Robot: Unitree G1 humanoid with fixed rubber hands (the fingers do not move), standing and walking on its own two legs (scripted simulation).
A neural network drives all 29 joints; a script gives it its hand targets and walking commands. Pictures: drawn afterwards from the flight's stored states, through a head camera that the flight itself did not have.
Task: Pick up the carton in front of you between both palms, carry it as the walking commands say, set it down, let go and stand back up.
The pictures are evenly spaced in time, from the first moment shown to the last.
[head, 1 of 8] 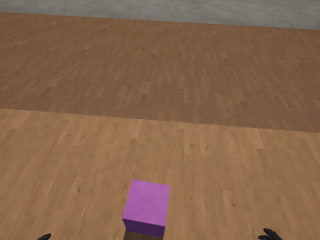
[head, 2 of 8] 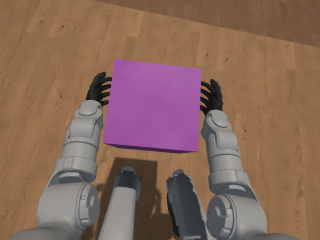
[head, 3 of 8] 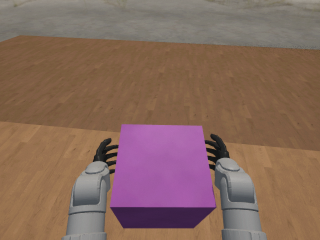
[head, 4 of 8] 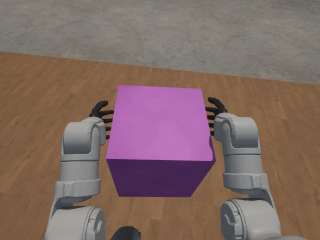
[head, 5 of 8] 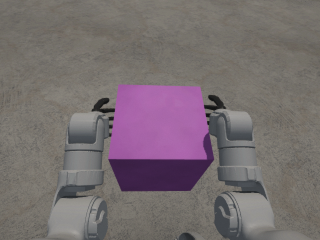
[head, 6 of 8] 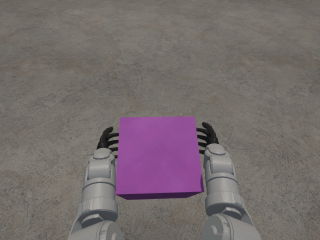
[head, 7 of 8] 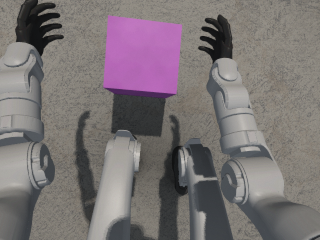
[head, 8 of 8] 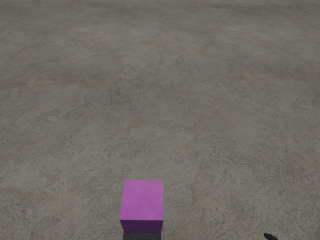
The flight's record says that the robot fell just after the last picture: no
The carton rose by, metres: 0.68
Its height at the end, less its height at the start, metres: -0.29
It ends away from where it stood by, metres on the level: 4.89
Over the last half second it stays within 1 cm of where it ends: yes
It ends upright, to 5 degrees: yes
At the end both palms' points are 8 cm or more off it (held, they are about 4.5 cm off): yes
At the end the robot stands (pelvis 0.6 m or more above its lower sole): yes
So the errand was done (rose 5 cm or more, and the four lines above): yes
